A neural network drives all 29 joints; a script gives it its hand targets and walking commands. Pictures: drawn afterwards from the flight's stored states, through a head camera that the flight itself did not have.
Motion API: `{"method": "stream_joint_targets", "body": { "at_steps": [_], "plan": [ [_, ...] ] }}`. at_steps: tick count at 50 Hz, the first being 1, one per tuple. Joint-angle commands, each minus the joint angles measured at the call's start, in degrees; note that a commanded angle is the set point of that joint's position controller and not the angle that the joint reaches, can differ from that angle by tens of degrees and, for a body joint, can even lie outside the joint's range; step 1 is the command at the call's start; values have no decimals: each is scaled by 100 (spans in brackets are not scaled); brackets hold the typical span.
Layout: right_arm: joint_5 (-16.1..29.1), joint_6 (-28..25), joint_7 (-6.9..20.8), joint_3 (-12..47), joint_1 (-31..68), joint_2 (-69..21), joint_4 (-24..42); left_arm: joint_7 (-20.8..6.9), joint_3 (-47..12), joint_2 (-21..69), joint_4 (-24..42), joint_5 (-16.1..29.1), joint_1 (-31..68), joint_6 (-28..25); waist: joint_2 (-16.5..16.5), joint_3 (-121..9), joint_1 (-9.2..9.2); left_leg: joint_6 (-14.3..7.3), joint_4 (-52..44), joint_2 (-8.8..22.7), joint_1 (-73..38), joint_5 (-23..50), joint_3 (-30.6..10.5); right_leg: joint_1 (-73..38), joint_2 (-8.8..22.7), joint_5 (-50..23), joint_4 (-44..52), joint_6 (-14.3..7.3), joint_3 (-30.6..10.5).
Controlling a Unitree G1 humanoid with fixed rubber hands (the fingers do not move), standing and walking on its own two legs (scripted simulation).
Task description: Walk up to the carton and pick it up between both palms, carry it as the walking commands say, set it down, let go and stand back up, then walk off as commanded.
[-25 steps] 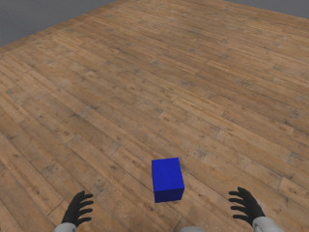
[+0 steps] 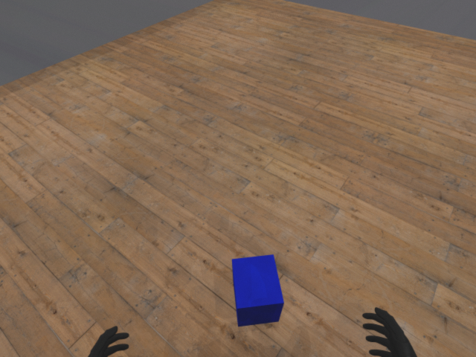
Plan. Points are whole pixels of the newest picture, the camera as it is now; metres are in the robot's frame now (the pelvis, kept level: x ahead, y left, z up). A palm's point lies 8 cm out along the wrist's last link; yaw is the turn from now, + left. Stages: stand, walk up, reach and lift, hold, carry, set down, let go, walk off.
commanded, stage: stand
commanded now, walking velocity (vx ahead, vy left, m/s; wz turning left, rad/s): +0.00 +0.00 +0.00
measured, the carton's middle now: (255, 290) +0.47 -0.07 -0.65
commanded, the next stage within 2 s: walk off in 1.32 s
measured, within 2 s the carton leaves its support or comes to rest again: neither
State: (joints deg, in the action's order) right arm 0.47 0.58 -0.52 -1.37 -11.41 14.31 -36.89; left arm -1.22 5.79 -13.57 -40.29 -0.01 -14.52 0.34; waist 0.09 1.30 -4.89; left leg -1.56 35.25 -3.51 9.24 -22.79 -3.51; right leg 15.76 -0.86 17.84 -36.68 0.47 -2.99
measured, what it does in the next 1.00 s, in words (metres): stands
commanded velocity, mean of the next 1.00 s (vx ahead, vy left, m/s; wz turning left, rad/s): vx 0.00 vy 0.00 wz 0.00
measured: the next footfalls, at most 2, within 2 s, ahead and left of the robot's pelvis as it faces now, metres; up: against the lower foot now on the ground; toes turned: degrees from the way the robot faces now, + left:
none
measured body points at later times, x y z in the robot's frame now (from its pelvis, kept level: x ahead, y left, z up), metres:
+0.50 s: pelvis -0.01 +0.00 +0.00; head -0.04 -0.01 +0.45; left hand +0.13 +0.26 -0.10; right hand +0.12 -0.27 -0.09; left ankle -0.04 +0.11 -0.72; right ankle +0.02 -0.12 -0.72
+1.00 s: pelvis -0.02 -0.01 +0.00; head -0.06 -0.01 +0.45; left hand +0.10 +0.26 -0.11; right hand +0.08 -0.28 -0.11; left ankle -0.04 +0.11 -0.72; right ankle +0.02 -0.12 -0.72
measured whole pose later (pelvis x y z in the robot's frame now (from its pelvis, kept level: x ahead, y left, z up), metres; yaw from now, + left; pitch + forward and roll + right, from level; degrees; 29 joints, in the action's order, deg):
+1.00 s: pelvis -0.02 -0.01 +0.00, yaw +0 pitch -5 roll +1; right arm 0.5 -1.9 -0.9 -1.4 -11.4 14.6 -48.1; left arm -1.2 5.8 -14.6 -47.8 0.0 -14.5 -1.3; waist 0.1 -1.2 -4.9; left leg -1.2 35.3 -3.5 9.2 -21.2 -3.5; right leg 15.8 -0.9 16.2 -36.7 0.0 -3.0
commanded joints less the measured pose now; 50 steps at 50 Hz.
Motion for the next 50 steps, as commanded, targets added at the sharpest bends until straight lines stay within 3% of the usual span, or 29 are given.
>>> {"method": "stream_joint_targets", "body": {
  "at_steps": [1,3,4,7,8,9,10,11,12,13,17,18,21,22,25,28,29,30,32,34,35,38,40,41,42,43,46,48,50],
  "plan": [
    [-363,-291,-167,-403,-142,1331,211,167,126,-1075,507,-249,281,-219,-174,-860,522,15,-833,705,346,1660,-420,-337,435,-1781,736,-260,-532],
    [-339,-286,-157,-359,-82,1181,167,163,154,-1082,481,-264,353,-256,-72,-781,486,5,-797,672,363,1797,-416,-324,358,-1697,702,-326,-517],
    [-342,-304,-154,-366,76,1244,156,187,173,-1109,474,-269,392,-255,-205,-799,513,6,-882,718,382,1654,-459,-290,335,-1692,704,-287,-535],
    [-337,-310,-154,-399,95,1342,113,148,174,-1101,463,-275,397,-277,19,-597,574,22,-951,689,526,1446,-495,-206,320,-1557,762,-281,-490],
    [-318,-311,-148,-385,60,1335,103,154,135,-1107,457,-258,389,-258,-141,-611,470,25,-970,723,502,1317,-497,-159,360,-1549,791,-266,-507],
    [-314,-327,-131,-381,53,1284,13,154,139,-1020,432,-247,311,-272,-234,-621,573,10,-961,666,535,1137,-454,-234,345,-1509,842,-285,-524],
    [-324,-338,-146,-347,-17,1263,33,165,160,-1154,392,-255,315,-278,-287,-519,460,-28,-960,702,530,1248,-494,-185,376,-1455,840,-312,-598],
    [-335,-321,-164,-382,-8,1297,31,171,145,-1108,387,-233,364,-277,-252,-532,472,-26,-948,710,601,1287,-489,-230,364,-1593,827,-297,-594],
    [-300,-322,-135,-380,29,1310,17,174,156,-1169,375,-298,381,-292,37,-590,490,-2,-893,692,583,1234,-456,-255,389,-1547,847,-328,-589],
    [-325,-361,-149,-360,39,1330,7,174,152,-1177,421,-277,552,-272,20,-546,428,-35,-897,695,603,1239,-440,-199,380,-1568,801,-338,-587],
    [-339,-400,-125,-401,2,1401,-69,164,166,-1192,364,-268,466,-313,21,-542,525,-99,-979,738,572,1182,-563,-151,409,-1452,778,-355,-610],
    [-343,-420,-129,-395,-1,1367,-71,165,183,-1159,370,-218,483,-315,-276,-443,460,-108,-1048,752,642,1035,-585,-133,399,-1321,789,-325,-647],
    [-319,-417,-104,-425,120,1430,-113,143,147,-1139,312,-216,362,-319,-96,-512,541,-118,-989,814,612,1125,-661,-185,376,-1419,774,-336,-613],
    [-314,-410,-103,-384,17,1285,-185,175,180,-1273,243,-230,426,-318,26,-389,451,-104,-980,779,619,1437,-597,-150,434,-1511,809,-394,-685],
    [-318,-442,-141,-360,3,1350,-255,161,172,-1245,256,-211,504,-296,-242,-420,488,-91,-1012,735,665,1299,-563,-266,442,-1529,766,-375,-725],
    [-305,-432,-158,-377,-119,1392,-351,159,149,-1253,178,-192,377,-321,-10,-370,478,-113,-988,763,487,1293,-600,-74,427,-1321,793,-404,-755],
    [-327,-430,-176,-343,-104,1417,-428,166,137,-1219,177,-216,511,-301,-297,-91,482,-162,-1070,817,731,1284,-696,-27,413,-1330,807,-409,-795],
    [-333,-437,-165,-352,-77,1368,-443,156,156,-1239,158,-195,435,-308,-95,-255,496,-165,-1110,819,653,1151,-711,-105,424,-1377,768,-395,-765],
    [-336,-448,-128,-335,1,1384,-466,157,140,-1239,63,-217,437,-342,-115,-178,500,-125,-1036,756,627,1015,-605,4,464,-1012,919,-419,-871],
    [-313,-443,-119,-334,22,1387,-516,139,187,-1337,93,-230,620,-346,118,-20,496,-105,-1046,731,793,1060,-574,-49,404,-1075,989,-404,-786],
    [-304,-479,-124,-361,32,1457,-550,134,150,-1267,53,-209,517,-342,-94,-217,498,-132,-1027,802,703,963,-650,-84,478,-1170,927,-422,-809],
    [-321,-480,-134,-337,-49,1382,-663,155,153,-1306,-50,-205,520,-322,-25,79,488,-119,-1096,732,807,1073,-602,-30,436,-1111,926,-441,-833],
    [-316,-471,-136,-375,-12,1498,-712,155,138,-1286,-99,-199,529,-351,-203,141,499,-161,-1068,771,803,984,-678,3,457,-865,1033,-423,-936],
    [-297,-436,-131,-343,-20,1401,-720,151,151,-1301,-52,-205,562,-354,86,-80,496,-141,-1081,794,758,990,-716,-104,483,-977,971,-464,-900],
    [-282,-427,-137,-346,-37,1435,-777,164,159,-1302,-124,-216,552,-351,-45,106,485,-132,-1059,756,815,1127,-676,-13,455,-1087,941,-455,-884],
    [-294,-427,-125,-328,-43,1411,-811,175,89,-1215,-140,-216,446,-372,112,7,502,-113,-973,709,723,1117,-596,-69,471,-983,1058,-451,-894],
    [-298,-436,-125,-335,-123,1371,-878,171,140,-1336,-194,-254,600,-333,180,57,400,-84,-941,625,615,996,-479,99,496,-480,1250,-470,-1014],
    [-327,-455,-134,-326,-71,1372,-916,178,130,-1341,-273,-217,617,-341,-138,228,409,-171,-1027,704,744,945,-613,155,496,-591,1147,-484,-1046],
    [-291,-469,-120,-299,-55,1378,-973,179,158,-1329,-238,-205,646,-339,107,250,504,-167,-1132,744,929,805,-667,-61,487,-632,1116,-446,-970]
  ]
}}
